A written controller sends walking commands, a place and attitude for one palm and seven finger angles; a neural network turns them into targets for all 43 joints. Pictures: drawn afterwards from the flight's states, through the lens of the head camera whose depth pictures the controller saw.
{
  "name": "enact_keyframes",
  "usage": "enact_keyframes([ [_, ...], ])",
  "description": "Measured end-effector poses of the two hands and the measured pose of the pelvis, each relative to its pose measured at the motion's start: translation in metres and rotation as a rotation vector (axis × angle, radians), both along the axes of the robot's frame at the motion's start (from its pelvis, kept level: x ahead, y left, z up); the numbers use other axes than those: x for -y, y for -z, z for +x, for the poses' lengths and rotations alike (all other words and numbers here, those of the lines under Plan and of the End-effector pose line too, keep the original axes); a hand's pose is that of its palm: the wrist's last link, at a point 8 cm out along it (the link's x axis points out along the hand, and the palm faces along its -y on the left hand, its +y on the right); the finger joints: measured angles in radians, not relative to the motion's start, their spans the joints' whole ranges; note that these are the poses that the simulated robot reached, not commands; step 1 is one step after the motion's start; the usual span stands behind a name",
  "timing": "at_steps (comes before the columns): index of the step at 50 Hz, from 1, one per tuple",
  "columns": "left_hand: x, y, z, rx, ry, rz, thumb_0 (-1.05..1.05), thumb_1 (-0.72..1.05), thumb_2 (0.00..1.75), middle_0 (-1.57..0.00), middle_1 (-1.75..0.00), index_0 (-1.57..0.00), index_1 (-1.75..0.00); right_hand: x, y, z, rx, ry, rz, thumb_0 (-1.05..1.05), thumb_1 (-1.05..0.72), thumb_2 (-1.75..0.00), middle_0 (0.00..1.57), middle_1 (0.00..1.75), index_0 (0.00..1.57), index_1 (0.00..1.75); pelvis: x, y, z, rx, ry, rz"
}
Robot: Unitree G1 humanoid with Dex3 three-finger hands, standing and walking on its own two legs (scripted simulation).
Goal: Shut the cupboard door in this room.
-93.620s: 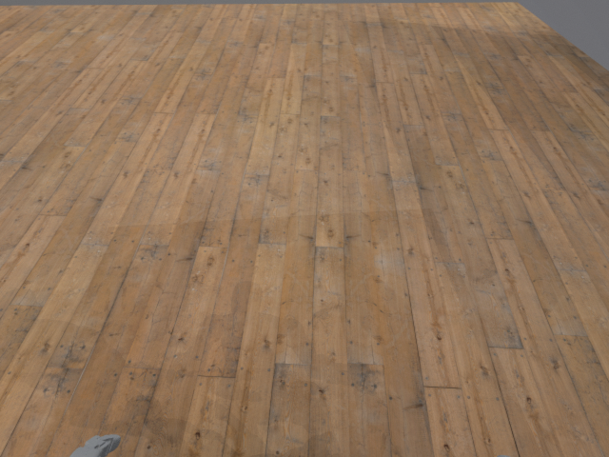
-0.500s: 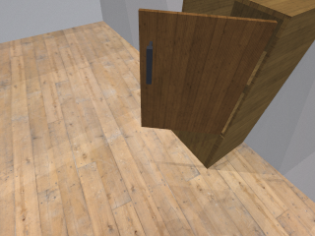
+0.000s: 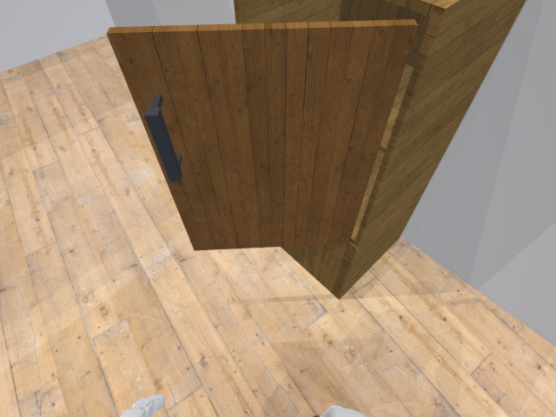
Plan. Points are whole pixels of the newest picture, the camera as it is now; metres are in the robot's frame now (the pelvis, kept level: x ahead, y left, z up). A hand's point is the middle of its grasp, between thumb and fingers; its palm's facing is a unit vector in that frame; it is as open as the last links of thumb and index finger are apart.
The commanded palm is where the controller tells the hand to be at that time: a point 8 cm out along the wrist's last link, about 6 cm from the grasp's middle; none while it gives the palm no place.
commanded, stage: come to a stop and stand still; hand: left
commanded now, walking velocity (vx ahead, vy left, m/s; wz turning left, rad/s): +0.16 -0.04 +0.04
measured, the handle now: (167, 140) +0.53 +0.20 +0.08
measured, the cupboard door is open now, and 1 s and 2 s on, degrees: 49 49 49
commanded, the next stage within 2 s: look again from close up in 1.22 s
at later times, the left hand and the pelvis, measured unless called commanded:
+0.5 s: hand out of the picture +0.10 +0.16 -0.16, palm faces +0.06 -0.97 -0.22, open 7.3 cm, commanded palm none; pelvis +0.08 -0.02 +0.01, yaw +1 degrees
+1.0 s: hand out of the picture +0.10 +0.25 -0.15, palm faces -0.03 -0.97 -0.24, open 7.4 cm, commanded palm none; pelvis +0.04 +0.06 +0.01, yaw -2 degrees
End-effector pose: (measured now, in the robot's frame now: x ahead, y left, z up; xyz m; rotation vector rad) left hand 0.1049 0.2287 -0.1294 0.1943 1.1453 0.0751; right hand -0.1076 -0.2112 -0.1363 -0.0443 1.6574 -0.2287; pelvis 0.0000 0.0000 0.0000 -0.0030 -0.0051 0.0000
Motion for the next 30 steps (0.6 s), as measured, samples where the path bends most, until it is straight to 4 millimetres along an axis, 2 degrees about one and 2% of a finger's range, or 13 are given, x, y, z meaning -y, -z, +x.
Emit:
enact_keyframes([
  [3,0.015,-0.004,-0.002,-0.029,-0.039,-0.009,0.00,0.91,0.89,-0.20,-0.30,-0.20,-0.30,0.018,-0.003,0.053,0.079,-0.042,-0.018,0.01,-0.91,-0.90,0.20,0.30,0.20,0.30,0.009,-0.008,0.015,-0.003,-0.016,-0.005],
  [5,0.016,-0.007,-0.001,-0.032,-0.081,0.003,-0.01,0.94,0.89,-0.20,-0.30,-0.20,-0.30,0.027,-0.006,0.093,0.155,-0.076,-0.031,0.01,-0.91,-0.90,0.20,0.30,0.20,0.30,0.014,-0.013,0.026,-0.011,-0.027,-0.008],
  [10,0.020,-0.002,-0.004,-0.088,-0.108,-0.005,-0.01,0.94,0.89,-0.20,-0.30,-0.20,-0.30,0.036,-0.013,0.188,0.332,-0.150,-0.059,0.01,-0.92,-0.90,0.20,0.30,0.20,0.30,0.020,-0.015,0.053,-0.014,-0.027,-0.021],
  [12,0.022,0.005,-0.006,-0.116,-0.117,-0.016,-0.01,0.94,0.89,-0.20,-0.30,-0.20,-0.30,0.039,-0.012,0.217,0.386,-0.169,-0.076,0.01,-0.93,-0.90,0.20,0.30,0.20,0.30,0.019,-0.011,0.064,-0.005,-0.018,-0.038],
  [15,0.024,0.008,-0.008,-0.158,-0.138,-0.017,0.00,0.94,0.89,-0.20,-0.30,-0.20,-0.30,0.036,-0.018,0.249,0.424,-0.194,-0.077,0.01,-0.94,-0.90,0.20,0.30,0.20,0.30,0.020,-0.012,0.077,0.004,-0.017,-0.020],
  [19,0.025,0.006,-0.010,-0.189,-0.148,-0.010,0.00,0.93,0.89,-0.20,-0.30,-0.20,-0.30,0.033,-0.020,0.279,0.455,-0.218,-0.067,0.01,-0.93,-0.90,0.20,0.30,0.20,0.30,0.021,-0.014,0.084,-0.003,-0.012,0.001],
  [22,0.022,0.002,-0.011,-0.197,-0.146,0.010,0.00,0.93,0.89,-0.20,-0.30,-0.20,-0.30,0.035,-0.017,0.290,0.467,-0.219,-0.059,0.01,-0.92,-0.90,0.20,0.30,0.20,0.30,0.021,-0.012,0.084,-0.008,-0.008,0.006],
  [26,0.014,0.000,-0.012,-0.195,-0.142,0.037,0.00,0.92,0.89,-0.20,-0.30,-0.20,-0.30,0.039,-0.012,0.288,0.453,-0.208,-0.060,0.01,-0.91,-0.90,0.20,0.30,0.20,0.30,0.020,-0.010,0.081,-0.006,-0.010,0.007],
  [30,0.004,-0.001,-0.012,-0.194,-0.135,0.044,0.00,0.91,0.89,-0.20,-0.30,-0.20,-0.30,0.037,-0.012,0.273,0.403,-0.192,-0.070,0.01,-0.91,-0.90,0.20,0.30,0.20,0.30,0.013,-0.011,0.077,-0.002,-0.009,0.013],
])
